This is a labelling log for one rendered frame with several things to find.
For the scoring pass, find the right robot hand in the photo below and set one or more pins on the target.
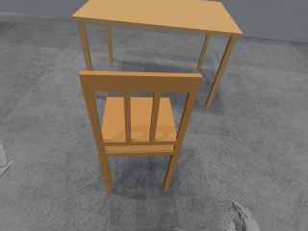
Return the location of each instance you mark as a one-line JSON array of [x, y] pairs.
[[247, 224]]

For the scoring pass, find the table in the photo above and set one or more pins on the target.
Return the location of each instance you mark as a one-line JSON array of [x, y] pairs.
[[190, 16]]

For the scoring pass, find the left robot hand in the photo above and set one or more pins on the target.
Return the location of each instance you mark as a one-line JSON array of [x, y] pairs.
[[5, 163]]

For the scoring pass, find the chair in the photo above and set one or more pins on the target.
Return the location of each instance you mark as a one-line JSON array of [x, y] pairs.
[[138, 126]]

